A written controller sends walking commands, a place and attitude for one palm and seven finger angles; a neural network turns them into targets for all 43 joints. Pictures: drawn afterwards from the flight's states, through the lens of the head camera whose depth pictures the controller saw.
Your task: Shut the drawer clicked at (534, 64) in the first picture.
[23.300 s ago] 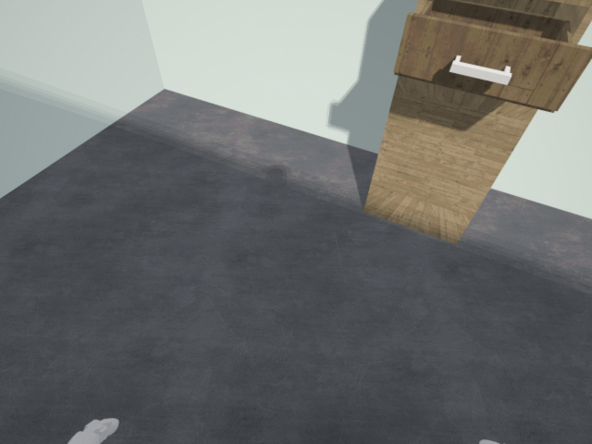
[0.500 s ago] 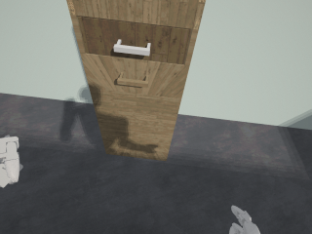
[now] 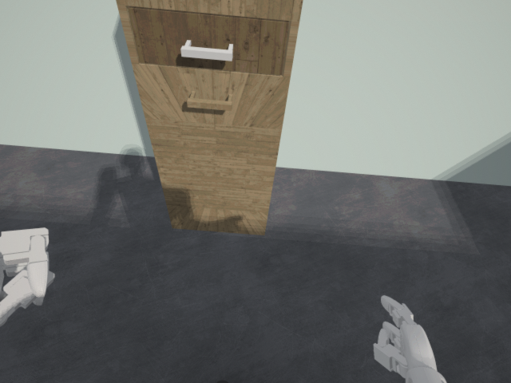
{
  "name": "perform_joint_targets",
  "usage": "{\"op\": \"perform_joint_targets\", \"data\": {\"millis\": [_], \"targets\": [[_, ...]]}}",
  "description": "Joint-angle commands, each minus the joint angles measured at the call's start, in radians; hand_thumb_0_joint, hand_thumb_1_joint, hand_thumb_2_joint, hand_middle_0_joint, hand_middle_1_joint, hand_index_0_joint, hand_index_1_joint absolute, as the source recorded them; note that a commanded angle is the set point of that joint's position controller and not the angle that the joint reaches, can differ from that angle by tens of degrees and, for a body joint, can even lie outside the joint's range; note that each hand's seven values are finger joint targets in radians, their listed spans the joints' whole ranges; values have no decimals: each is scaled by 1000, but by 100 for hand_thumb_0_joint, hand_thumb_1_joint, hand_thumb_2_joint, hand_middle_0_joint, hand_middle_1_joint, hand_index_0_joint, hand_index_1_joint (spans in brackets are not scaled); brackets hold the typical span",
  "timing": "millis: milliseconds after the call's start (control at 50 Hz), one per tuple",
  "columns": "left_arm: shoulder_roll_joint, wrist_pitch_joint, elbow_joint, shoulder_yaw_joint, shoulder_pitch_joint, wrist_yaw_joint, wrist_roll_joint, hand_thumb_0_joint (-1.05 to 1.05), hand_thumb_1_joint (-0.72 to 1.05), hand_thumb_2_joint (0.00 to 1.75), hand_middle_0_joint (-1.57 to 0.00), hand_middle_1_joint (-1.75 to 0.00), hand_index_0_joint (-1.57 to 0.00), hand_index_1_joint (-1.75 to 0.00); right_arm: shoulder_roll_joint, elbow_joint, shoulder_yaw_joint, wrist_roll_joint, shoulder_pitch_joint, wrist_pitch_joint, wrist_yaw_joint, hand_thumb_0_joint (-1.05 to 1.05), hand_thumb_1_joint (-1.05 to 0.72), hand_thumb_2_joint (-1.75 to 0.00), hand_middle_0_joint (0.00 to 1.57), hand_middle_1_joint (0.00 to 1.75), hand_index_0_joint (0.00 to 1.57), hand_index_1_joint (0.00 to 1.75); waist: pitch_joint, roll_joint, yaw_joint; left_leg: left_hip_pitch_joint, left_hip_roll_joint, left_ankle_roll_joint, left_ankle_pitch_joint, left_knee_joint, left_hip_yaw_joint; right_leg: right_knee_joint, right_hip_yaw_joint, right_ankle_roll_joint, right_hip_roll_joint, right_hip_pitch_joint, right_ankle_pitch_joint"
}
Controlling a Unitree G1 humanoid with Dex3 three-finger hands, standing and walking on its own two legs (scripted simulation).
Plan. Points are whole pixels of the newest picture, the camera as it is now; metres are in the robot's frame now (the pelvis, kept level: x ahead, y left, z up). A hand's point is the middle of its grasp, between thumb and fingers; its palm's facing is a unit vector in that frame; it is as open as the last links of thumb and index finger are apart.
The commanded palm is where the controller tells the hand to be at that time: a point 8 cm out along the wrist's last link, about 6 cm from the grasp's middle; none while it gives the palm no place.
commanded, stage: stop stepping back and stand still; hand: left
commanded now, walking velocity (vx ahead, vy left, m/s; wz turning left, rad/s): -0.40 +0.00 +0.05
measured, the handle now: (208, 49) +0.83 +0.18 +0.11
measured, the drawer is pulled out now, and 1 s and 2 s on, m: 0.00 0.00 0.00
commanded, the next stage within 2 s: let the arm hang, fingers relaxed in 0.84 s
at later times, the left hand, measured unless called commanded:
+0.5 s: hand out of the picture +0.01 +0.25 +0.16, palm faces +0.46 -0.80 -0.39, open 3.2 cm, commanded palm -0.06 +0.28 +0.18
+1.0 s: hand out of the picture -0.02 +0.24 +0.12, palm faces +0.37 -0.83 -0.42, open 3.2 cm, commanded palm none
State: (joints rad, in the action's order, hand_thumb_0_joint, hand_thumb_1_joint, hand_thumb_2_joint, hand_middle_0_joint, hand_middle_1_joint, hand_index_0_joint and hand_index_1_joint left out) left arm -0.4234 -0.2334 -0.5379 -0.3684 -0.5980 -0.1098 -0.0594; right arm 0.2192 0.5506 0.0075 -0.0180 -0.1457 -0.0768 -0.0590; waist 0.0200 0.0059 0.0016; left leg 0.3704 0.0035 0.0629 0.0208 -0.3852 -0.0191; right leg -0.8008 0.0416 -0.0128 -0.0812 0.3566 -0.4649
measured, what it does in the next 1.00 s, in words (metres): walks backwards: right foot, then left foot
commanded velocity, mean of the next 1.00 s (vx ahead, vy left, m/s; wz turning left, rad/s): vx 0.23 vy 0.02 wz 0.00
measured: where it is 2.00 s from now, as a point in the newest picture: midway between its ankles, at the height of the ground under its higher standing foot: outside the picture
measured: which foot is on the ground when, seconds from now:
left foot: down 0.00-0.16, up 0.18-0.40, down 0.42-0.68, up 0.70-0.94, down 0.96-1.00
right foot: up 0.00-0.14, down 0.16-0.42, up 0.44-0.66, down 0.68-0.94, up 0.96-1.00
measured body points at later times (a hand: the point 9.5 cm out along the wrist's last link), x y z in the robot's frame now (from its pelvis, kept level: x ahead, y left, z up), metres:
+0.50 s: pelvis -0.17 +0.00 -0.01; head -0.20 +0.01 +0.44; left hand -0.02 +0.29 +0.18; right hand -0.03 -0.25 -0.08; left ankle -0.20 +0.12 -0.74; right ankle -0.14 -0.10 -0.70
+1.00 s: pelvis -0.20 -0.01 -0.01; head -0.22 +0.00 +0.44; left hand -0.04 +0.28 +0.15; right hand -0.02 -0.26 -0.08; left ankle -0.18 +0.10 -0.74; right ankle -0.12 -0.13 -0.72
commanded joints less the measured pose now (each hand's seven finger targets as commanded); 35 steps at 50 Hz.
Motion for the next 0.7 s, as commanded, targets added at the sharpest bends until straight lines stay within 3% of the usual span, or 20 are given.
{"op": "perform_joint_targets", "data": {"millis": [0, 60, 100, 120, 140, 160, 180, 200, 220, 280, 360, 400, 460, 500, 540, 600, 620, 640, 660, 680], "targets": [[-153, -52, -318, -113, -44, -33, -8, 0, 90, 90, -140, -160, -140, -160, 125, -138, 48, 4, 56, -74, -1, 0, -90, -90, 20, 30, 20, 30, -170, -152, -23, 46, -265, 85, 328, 270, 223, -71, -32, 0, 19, -161, -11], [-147, -31, -314, -130, -59, -45, -2, 0, 90, 90, -140, -160, -140, -160, 123, -136, 46, 0, 49, -75, 1, 0, -90, -90, 20, 30, 20, 30, -148, -280, -19, 178, -190, 6, 593, 338, 147, 84, -142, 26, -29, -326, -63], [-147, -8, -307, -136, -80, -48, -2, 0, 90, 90, -140, -160, -140, -160, 108, -142, 41, 4, 54, -72, -3, 0, -90, -90, 20, 30, 20, 30, -142, -263, -21, 167, -81, -73, 621, 217, 51, 346, -173, 50, -19, -365, -82], [-175, -1, -304, -146, -74, -50, 5, 0, 90, 90, -140, -160, -140, -160, 90, -128, 40, 13, 40, -62, -4, 0, -90, -90, 20, 30, 20, 30, -124, -47, -13, 12, 31, -117, 506, -105, -60, 578, -34, 95, 120, -138, -148], [-195, 4, -313, -152, -49, -50, 1, 0, 90, 90, -140, -160, -140, -160, 94, -121, 49, 14, 56, -47, -8, 0, -90, -90, 20, 30, 20, 30, -65, 207, -12, -105, 82, -120, 406, -586, 15, 761, 362, 182, 383, 281, -392], [-193, 4, -350, -149, 23, -54, -3, 0, 90, 90, -140, -160, -140, -160, 108, -88, 48, 2, 53, -35, -10, 0, -90, -90, 20, 30, 20, 30, 10, 205, -2, 41, 55, -111, 312, -817, 82, 774, 413, 233, 488, 344, -330], [-214, -6, -351, -205, 66, -59, -3, 0, 90, 90, -140, -160, -140, -160, 121, -60, 50, -20, 38, -32, -1, 0, -90, -90, 20, 30, 20, 30, -41, 88, 22, 61, 6, -105, 288, -879, 107, 736, 346, 253, 519, 325, -201], [-147, 16, -249, -135, 54, -41, -5, 0, 90, 90, -140, -160, -140, -160, 73, -54, 37, 14, -3, -23, -2, 0, -90, -90, 20, 30, 20, 30, -88, 147, 32, 152, 10, -105, 221, -831, 68, 660, 189, 178, 384, 134, -197], [-129, 16, -206, -112, 80, -41, 4, 0, 90, 90, -140, -160, -140, -160, 91, -73, 40, 21, 20, -36, -11, 0, -90, -90, 20, 30, 20, 30, -49, 140, 42, 128, -27, -98, 221, -772, 57, 666, 185, 141, 355, 153, -209], [-71, 17, -100, -28, 107, -40, 26, 0, 90, 90, -140, -160, -140, -160, 95, -62, 30, 20, 59, -62, -40, 0, -90, -90, 20, 30, 20, 30, 56, 105, 17, 69, -58, -45, 351, -457, 10, 612, 120, 133, 342, 156, -249], [-92, -16, -199, -50, 147, -73, 48, 0, 90, 90, -140, -160, -140, -160, 98, -54, 19, 5, -16, -125, -61, 0, -90, -90, 20, 30, 20, 30, -90, 9, 14, -197, -13, 3, 421, 77, -70, 357, 59, 106, 237, -60, -97], [-112, -46, -342, -63, 162, -80, 53, 0, 90, 90, -140, -160, -140, -160, 124, -93, 30, 4, -36, -137, -52, 0, -90, -90, 20, 30, 20, 30, -122, -381, 21, -452, -289, 99, 227, 108, 338, -82, -118, 22, 89, 251, -48], [-178, -61, -327, -146, 88, -69, 50, 0, 90, 90, -140, -160, -140, -160, 95, -47, 32, -2, -26, -156, -24, 0, -90, -90, 20, 30, 20, 30, -23, -227, 27, -293, -365, 183, 132, 158, 430, -292, -34, 14, 151, 364, -11], [-125, -54, -277, -117, 40, -56, 53, 0, 90, 90, -140, -160, -140, -160, 100, -37, 34, 12, -9, -163, -8, 0, -90, -90, 20, 30, 20, 30, 42, -159, 11, -135, -315, 147, 187, 148, 258, -164, -58, 11, 164, 228, 72], [-110, -50, -178, -119, -18, -56, 45, 0, 90, 90, -140, -160, -140, -160, 109, -41, 34, 14, 1, -147, -12, 0, -90, -90, 20, 30, 20, 30, 49, -238, 0, 48, -255, 94, 431, 166, 108, -20, -127, 11, 130, -19, 92], [-101, -37, -54, -122, -29, -58, 46, 0, 90, 90, -140, -160, -140, -160, 110, -63, 38, 12, 8, -105, -27, 0, -90, -90, 20, 30, 20, 30, 41, -201, -18, 278, -210, 51, 705, 67, 64, 110, -171, 23, 79, -307, 58], [-97, -30, -27, -113, -19, -57, 50, 0, 90, 90, -140, -160, -140, -160, 106, -66, 40, 14, 14, -93, -30, 0, -90, -90, 20, 30, 20, 30, 33, -97, -28, 340, -163, 29, 694, -91, 28, 191, -118, 41, 85, -374, -2], [-114, -22, -24, -111, 29, -55, 57, 0, 90, 90, -140, -160, -140, -160, 98, -71, 49, 18, 24, -81, -29, 0, -90, -90, 20, 30, 20, 30, 48, 157, -32, 363, -51, -4, 636, -396, -48, 400, 123, 93, 192, -308, -172], [-139, -18, -32, -124, 67, -48, 51, 0, 90, 90, -140, -160, -140, -160, 96, -84, 61, 24, 45, -75, -24, 0, -90, -90, 20, 30, 20, 30, 37, 417, -25, 370, 17, -24, 580, -738, -20, 653, 572, 171, 433, -179, -401], [-136, -30, -15, -133, 89, -37, 45, 0, 90, 90, -140, -160, -140, -160, 121, -64, 63, 10, 38, -74, -18, 0, -90, -90, 20, 30, 20, 30, 83, 307, 0, 336, -3, -35, 461, -853, 59, 681, 578, 166, 453, -94, -283]]}}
